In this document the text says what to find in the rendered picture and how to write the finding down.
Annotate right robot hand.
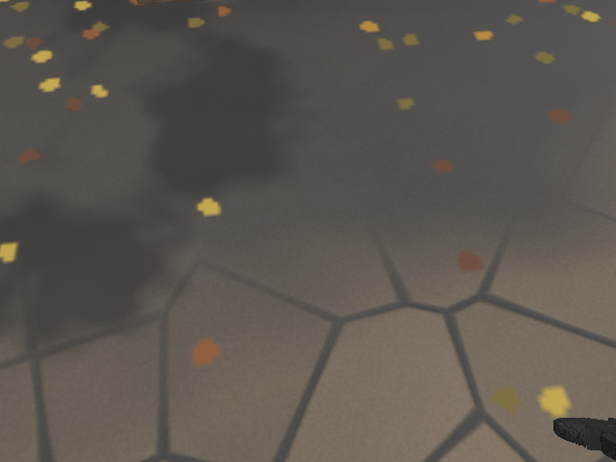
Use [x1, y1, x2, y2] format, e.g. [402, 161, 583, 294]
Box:
[553, 418, 616, 461]

